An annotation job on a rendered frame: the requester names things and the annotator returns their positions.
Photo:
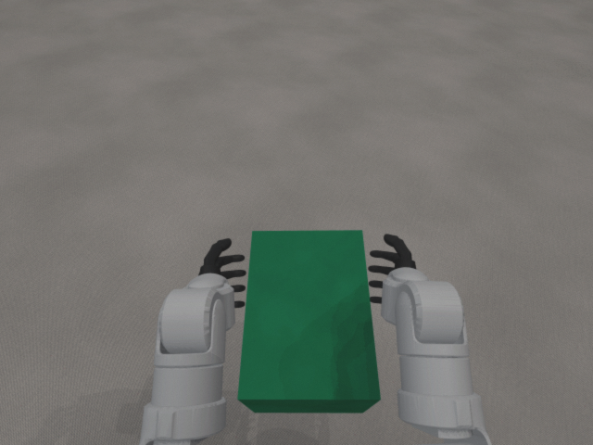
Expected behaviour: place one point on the left robot forearm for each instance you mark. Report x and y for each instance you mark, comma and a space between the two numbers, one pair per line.
187, 405

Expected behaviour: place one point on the right robot forearm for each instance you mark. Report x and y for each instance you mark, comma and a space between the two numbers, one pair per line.
436, 394

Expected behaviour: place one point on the right robot hand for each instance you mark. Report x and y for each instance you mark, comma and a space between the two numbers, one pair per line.
401, 259

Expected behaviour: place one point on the left robot hand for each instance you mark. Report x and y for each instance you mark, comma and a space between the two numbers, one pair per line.
213, 263

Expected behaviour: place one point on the carton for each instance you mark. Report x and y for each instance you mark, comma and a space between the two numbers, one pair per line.
308, 344

